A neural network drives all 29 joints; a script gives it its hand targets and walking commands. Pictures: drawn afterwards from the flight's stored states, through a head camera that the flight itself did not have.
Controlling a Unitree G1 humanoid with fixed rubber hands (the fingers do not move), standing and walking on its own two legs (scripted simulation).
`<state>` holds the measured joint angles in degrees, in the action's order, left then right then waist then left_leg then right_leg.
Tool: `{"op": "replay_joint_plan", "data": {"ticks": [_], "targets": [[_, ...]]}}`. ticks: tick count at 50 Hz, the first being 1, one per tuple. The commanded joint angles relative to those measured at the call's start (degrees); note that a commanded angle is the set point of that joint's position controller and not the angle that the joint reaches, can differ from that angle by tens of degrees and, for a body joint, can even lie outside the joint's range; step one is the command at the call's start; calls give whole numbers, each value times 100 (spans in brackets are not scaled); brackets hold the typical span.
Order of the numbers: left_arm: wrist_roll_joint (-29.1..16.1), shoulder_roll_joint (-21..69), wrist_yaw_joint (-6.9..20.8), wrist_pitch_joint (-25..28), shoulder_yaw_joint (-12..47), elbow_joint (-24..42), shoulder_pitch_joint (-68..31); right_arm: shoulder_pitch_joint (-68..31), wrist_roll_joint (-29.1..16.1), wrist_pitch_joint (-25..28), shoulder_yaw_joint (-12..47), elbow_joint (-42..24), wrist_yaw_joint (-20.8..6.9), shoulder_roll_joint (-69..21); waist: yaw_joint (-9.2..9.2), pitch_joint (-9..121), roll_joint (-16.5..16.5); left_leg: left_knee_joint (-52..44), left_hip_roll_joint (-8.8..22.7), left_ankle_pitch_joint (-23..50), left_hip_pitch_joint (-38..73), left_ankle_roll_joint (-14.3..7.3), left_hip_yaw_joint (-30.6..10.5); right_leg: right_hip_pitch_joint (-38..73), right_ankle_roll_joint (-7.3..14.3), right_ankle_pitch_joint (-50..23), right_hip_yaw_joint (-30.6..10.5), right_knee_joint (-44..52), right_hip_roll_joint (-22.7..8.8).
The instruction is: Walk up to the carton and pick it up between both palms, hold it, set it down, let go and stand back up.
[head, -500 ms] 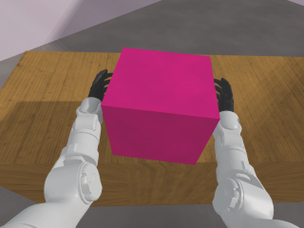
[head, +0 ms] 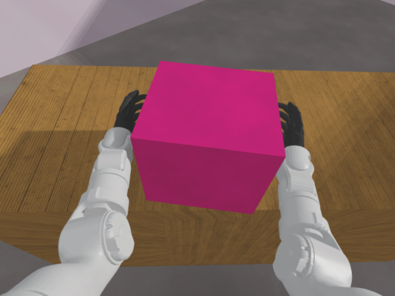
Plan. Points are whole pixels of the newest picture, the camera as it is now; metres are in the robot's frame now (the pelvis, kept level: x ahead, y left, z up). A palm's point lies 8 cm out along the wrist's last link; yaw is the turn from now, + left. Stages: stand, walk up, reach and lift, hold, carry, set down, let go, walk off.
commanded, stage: set down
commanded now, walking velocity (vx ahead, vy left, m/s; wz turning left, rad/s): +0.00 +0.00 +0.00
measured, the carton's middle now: (207, 139) +0.43 +0.00 +0.03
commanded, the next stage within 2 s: none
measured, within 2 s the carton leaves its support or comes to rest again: neither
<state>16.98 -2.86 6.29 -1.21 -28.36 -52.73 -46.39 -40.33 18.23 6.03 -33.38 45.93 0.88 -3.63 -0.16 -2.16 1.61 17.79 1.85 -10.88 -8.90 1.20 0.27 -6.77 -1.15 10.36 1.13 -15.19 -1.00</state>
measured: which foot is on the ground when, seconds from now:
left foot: down 0.00-1.00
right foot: down 0.00-1.00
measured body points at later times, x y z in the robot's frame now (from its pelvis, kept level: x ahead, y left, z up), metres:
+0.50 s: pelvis +0.00 +0.00 +0.00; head +0.04 +0.02 +0.45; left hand +0.43 +0.17 +0.08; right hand +0.42 -0.18 +0.08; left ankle -0.02 +0.13 -0.75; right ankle -0.03 -0.13 -0.75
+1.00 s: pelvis -0.02 +0.01 -0.01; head +0.00 +0.03 +0.44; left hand +0.42 +0.19 +0.07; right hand +0.40 -0.19 +0.07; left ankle -0.02 +0.13 -0.75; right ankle -0.03 -0.13 -0.75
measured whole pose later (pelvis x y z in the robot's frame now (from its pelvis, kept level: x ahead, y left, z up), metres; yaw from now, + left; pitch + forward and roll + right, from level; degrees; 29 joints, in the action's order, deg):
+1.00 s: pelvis -0.02 +0.01 -0.01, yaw +0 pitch +9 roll -1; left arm -5.3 -11.4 -3.2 10.9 -0.2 -76.9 -52.5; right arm -49.9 -15.1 15.5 0.1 80.5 4.9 12.4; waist -0.2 7.8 1.5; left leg 25.6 2.0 -12.0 -22.4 1.2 0.3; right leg -19.1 -1.2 10.3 0.8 -20.3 -0.9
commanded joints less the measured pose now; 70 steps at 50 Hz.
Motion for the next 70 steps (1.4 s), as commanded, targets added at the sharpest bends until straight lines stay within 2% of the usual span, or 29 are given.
{"op": "replay_joint_plan", "data": {"ticks": [1, 7, 11, 13, 16, 17, 18, 24, 28, 29, 33, 37, 38, 42, 44, 46, 47, 49, 52, 54, 55, 58, 63, 64, 65, 67, 68, 69, 70], "targets": [[429, 2524, 390, 212, 938, 120, -2502, -2526, 623, 132, 1169, -225, -848, -2349, -22, 2005, -287, -102, -237, 1581, 406, 82, 714, 390, -309, -1592, 463, -165, 227], [568, 2366, 418, 199, 679, 21, -2381, -2380, 743, 16, 1058, -249, -846, -2263, -6, 1709, -150, -131, -240, 1492, 372, 7, 715, 354, -310, -1491, 424, -146, 219], [580, 2048, 308, 231, 692, 118, -2402, -2260, 810, -8, 796, -187, -760, -1884, -127, 1653, -243, -72, -214, 1514, 522, 33, 649, 48, -259, -1228, 446, -102, 242], [458, 1460, 191, 290, 648, 134, -2441, -2259, 658, 20, 827, -333, -679, -1325, -79, 1804, -182, -43, -186, 1662, 473, 57, 629, 100, -260, -1360, 429, -160, 273], [327, 615, -87, 282, 654, 135, -2331, -2051, 226, 1, 850, -20, -423, -457, -73, 1638, -283, 39, -199, 1610, 421, 63, 638, -23, -261, -1250, 380, -111, 280], [121, -53, -243, 333, 695, 91, -2275, -2040, -35, 52, 978, -36, -301, 263, -76, 1859, -296, 100, -190, 1722, 413, 96, 624, -29, -250, -1388, 376, -177, 319], [-34, -141, -376, 385, 953, 116, -2393, -2088, -215, 87, 1125, 66, -176, 346, -179, 1950, -381, 165, -169, 1817, 408, 140, 551, -103, -226, -1364, 412, -166, 341], [-1105, -689, -827, 674, 1726, -543, -2783, -2543, -1445, 199, 1857, 1033, 221, 733, -172, 2439, -220, 451, -177, 1495, -329, 72, 559, -263, -195, -1692, 81, -400, 342], [-1660, -1333, -954, 1012, 2012, -1252, -3088, -2924, -1982, 320, 2075, 1476, 412, 1330, -201, 3187, -218, 733, -177, 1754, -577, 154, 524, -325, -131, -2107, -14, -628, 322], [-1806, -1418, -959, 1113, 2097, -1432, -3100, -2978, -2119, 368, 2265, 1502, 422, 1365, -138, 3445, -175, 813, -175, 1820, -665, 156, 527, -324, -116, -2262, -51, -682, 317], [-2307, -1527, -1043, 1443, 2645, -1546, -3431, -3335, -2821, 605, 2565, 2007, 444, 2000, -226, 4005, -611, 1174, -110, 2769, -199, 439, 392, -784, -22, -2284, 42, -757, 418], [-2554, -1660, -1043, 1486, 2804, -2118, -3390, -3537, -3269, 707, 3017, 2498, 398, 2327, 10, 3839, -570, 1388, -88, 3034, 4, 537, 367, -1298, 31, -2020, 149, -714, 475], [-2618, -1661, -1044, 1511, 2858, -2105, -3420, -3569, -3323, 800, 3033, 2441, 405, 2436, -37, 3968, -624, 1391, -93, 3055, 65, 579, 340, -1322, 38, -2072, 172, -738, 500], [-2579, -1618, -977, 1486, 2963, -2132, -2738, -2871, -3658, 1064, 3448, 2911, 363, 2605, 40, 3810, -740, 1462, -67, 3527, 446, 681, 237, -1456, 62, -2239, 219, -718, 543], [-2536, -1645, -980, 1504, 2906, -2058, -2766, -2953, -3772, 1121, 3489, 3026, 320, 2748, 109, 3691, -823, 1438, -34, 3509, 473, 751, 205, -1579, 80, -1949, 276, -699, 578], [-2684, -1648, -948, 1509, 3056, -2008, -2705, -2930, -3946, 1156, 3633, 2984, 325, 2849, 56, 3669, -786, 1467, -45, 3422, 408, 733, 212, -1567, 101, -1959, 275, -710, 571], [-2591, -1613, -946, 1522, 3005, -1542, -2284, -2506, -3970, 1257, 3653, 2737, 328, 2884, -7, 3829, -829, 1475, -37, 3633, 612, 749, 165, -1432, 109, -2272, 297, -708, 619], [-2637, -1727, -955, 1539, 3044, -1662, -2546, -2760, -4053, 1250, 3683, 2728, 323, 2936, 81, 3685, -981, 1433, -74, 3230, 396, 792, 179, -1513, 143, -1843, 283, -681, 566], [-2740, -1783, -948, 1525, 3002, -1587, -2421, -2795, -4110, 1207, 3708, 2360, 284, 3082, 144, 3468, -728, 1301, -90, 2676, 148, 714, 211, -1349, 139, -1657, 281, -702, 586], [-2747, -1746, -890, 1544, 3013, -1252, -1863, -2210, -4217, 1221, 3991, 2053, 250, 2971, 180, 3496, -563, 1254, -119, 2686, 234, 625, 210, -990, 111, -2021, 244, -725, 575], [-2838, -1873, -907, 1593, 2983, -1440, -2386, -2750, -4272, 1104, 3982, 1978, 230, 2999, 221, 3543, -539, 1242, -168, 2304, -24, 591, 272, -1095, 112, -1606, 224, -720, 545], [-2925, -1826, -907, 1636, 3107, -935, -1866, -2144, -4329, 1044, 3988, 1717, 175, 2995, 94, 3155, -527, 1067, -144, 1842, 93, 537, 202, -1010, 167, -1429, 230, -692, 514], [-3112, -2034, -961, 1700, 3142, -880, -2102, -2377, -4308, 752, 3845, 1488, 59, 3076, 162, 3136, -517, 893, -169, 954, -207, 415, 216, -1148, 231, -579, 141, -655, 418], [-3079, -1833, -923, 1662, 3227, -522, -1441, -1674, -4324, 787, 3887, 1468, 50, 2978, 33, 2995, -476, 893, -155, 1215, 77, 410, 177, -942, 233, -925, 186, -666, 434], [-2985, -1945, -915, 1645, 3082, -570, -1506, -1668, -4312, 754, 3941, 1479, 59, 2967, 91, 3023, -545, 864, -172, 1161, 65, 404, 185, -915, 232, -841, 151, -617, 437], [-2888, -1872, -834, 1529, 3036, -224, -956, -1051, -4347, 767, 3936, 1364, 59, 2993, 15, 2838, -496, 802, -200, 1332, 318, 387, 144, -649, 230, -1055, 155, -530, 465], [-2905, -1995, -835, 1524, 3007, -334, -1353, -1427, -4240, 697, 3776, 1344, 72, 3040, -25, 2825, -517, 797, -248, 1175, 149, 385, 178, -737, 227, -806, 145, -478, 444], [-2852, -1889, -815, 1458, 2979, -105, -880, -1019, -4235, 734, 3753, 1234, 86, 3025, -82, 2751, -532, 761, -237, 1282, 342, 388, 136, -595, 241, -980, 171, -484, 465], [-2802, -1982, -791, 1444, 2904, -86, -1087, -1192, -4166, 686, 3671, 1202, 100, 3032, -78, 2726, -555, 715, -247, 1207, 315, 399, 176, -574, 230, -810, 203, -450, 467]]}}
